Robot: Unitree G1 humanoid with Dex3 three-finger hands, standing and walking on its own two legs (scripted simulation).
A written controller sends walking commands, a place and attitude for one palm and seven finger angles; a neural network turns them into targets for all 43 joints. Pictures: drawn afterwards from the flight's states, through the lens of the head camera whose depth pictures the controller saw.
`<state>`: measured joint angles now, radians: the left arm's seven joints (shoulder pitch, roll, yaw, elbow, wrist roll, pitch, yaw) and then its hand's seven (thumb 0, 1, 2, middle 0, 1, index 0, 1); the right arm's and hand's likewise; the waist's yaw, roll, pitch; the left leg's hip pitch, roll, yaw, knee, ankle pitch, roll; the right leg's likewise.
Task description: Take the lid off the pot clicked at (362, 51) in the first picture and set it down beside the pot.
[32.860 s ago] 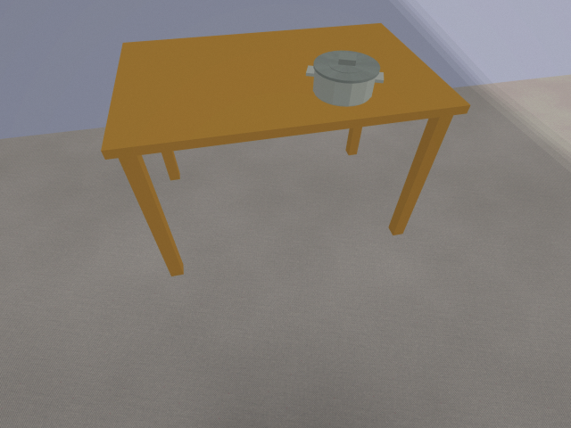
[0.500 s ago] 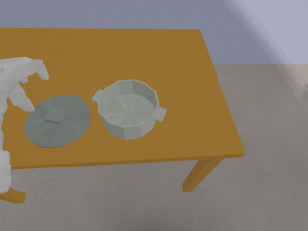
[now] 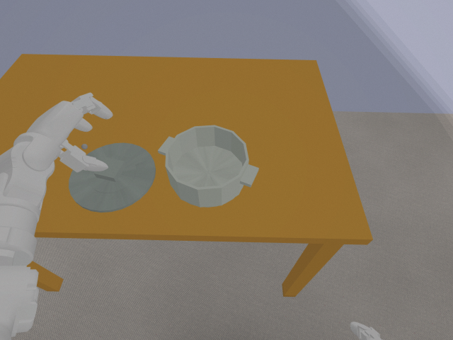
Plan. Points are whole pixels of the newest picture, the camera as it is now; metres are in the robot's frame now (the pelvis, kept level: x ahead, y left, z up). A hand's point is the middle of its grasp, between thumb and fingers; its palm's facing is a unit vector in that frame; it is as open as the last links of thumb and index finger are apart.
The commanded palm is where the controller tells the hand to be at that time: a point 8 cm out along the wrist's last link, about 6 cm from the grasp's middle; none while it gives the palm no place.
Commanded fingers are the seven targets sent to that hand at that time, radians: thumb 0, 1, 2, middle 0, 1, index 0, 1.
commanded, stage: draw the hand back to the body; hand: left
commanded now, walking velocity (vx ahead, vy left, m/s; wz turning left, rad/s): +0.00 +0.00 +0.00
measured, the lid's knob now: (110, 169) +0.48 +0.31 -0.06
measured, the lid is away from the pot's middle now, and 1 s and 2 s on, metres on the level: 0.24 0.24 0.24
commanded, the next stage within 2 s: step back with the hand held close in 1.70 s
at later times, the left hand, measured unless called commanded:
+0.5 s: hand (96, 148) +0.36 +0.23 +0.15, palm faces +0.43 -0.85 -0.31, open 9.6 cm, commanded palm +0.31 +0.26 +0.16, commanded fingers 0.00 0.56 0.74 -0.24 -0.56 -0.24 -0.56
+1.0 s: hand (101, 205) +0.27 +0.19 +0.14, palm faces +0.45 -0.84 -0.30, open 7.6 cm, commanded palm +0.21 +0.22 +0.17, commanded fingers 0.00 0.90 0.90 -0.20 -0.30 -0.20 -0.30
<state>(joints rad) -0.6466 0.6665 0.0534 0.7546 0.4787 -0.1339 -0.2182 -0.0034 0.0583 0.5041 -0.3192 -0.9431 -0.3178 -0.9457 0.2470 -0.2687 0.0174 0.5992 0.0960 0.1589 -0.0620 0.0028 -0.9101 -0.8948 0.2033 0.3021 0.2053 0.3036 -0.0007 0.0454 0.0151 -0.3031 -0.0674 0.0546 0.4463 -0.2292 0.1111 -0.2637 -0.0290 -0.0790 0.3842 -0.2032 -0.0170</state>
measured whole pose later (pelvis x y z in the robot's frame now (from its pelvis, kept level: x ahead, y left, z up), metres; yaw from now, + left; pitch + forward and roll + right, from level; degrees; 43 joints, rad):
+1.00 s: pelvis -0.01 -0.09 +0.00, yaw -1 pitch -5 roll +0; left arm 0.06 0.38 0.33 0.07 -0.10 -0.09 0.09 0.01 0.84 0.88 -0.21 -0.34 -0.21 -0.34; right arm 0.16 -0.25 0.04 0.66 0.06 -0.07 -0.07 0.01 -0.91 -0.90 0.20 0.30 0.21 0.30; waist 0.04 0.07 0.04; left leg -0.10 0.03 0.03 0.41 -0.22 -0.01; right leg -0.06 0.08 -0.09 0.33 -0.20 -0.09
